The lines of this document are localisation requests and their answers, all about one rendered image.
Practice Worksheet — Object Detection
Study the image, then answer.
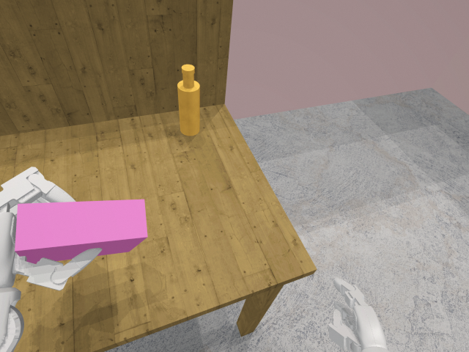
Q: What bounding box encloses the robot left forearm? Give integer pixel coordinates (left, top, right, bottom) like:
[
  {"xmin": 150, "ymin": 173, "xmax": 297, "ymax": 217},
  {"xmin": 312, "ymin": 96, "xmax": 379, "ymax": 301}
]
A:
[{"xmin": 0, "ymin": 287, "xmax": 24, "ymax": 352}]

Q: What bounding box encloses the robot right hand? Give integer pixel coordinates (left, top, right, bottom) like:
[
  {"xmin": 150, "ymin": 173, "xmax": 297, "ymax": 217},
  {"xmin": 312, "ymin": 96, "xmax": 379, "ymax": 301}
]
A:
[{"xmin": 328, "ymin": 277, "xmax": 387, "ymax": 352}]

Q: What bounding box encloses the table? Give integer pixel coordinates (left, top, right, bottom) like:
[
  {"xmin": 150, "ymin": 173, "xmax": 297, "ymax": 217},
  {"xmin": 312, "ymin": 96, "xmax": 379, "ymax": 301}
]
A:
[{"xmin": 0, "ymin": 0, "xmax": 317, "ymax": 352}]

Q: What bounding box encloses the robot left hand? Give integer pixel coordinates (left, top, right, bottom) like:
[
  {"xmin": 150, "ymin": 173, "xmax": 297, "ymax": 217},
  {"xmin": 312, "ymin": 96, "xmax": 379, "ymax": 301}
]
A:
[{"xmin": 0, "ymin": 167, "xmax": 102, "ymax": 291}]

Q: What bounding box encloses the sponge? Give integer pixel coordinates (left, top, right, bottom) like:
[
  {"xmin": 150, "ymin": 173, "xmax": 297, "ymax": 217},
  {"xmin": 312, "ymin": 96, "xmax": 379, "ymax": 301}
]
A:
[{"xmin": 15, "ymin": 199, "xmax": 147, "ymax": 264}]

